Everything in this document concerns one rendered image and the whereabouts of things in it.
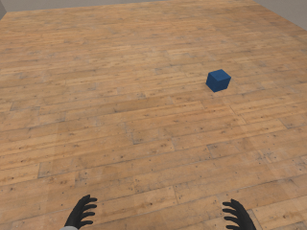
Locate carton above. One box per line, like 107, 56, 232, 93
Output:
205, 69, 231, 93

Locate robot left hand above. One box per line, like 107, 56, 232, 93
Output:
64, 195, 98, 230

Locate robot right hand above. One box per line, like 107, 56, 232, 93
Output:
222, 199, 256, 230

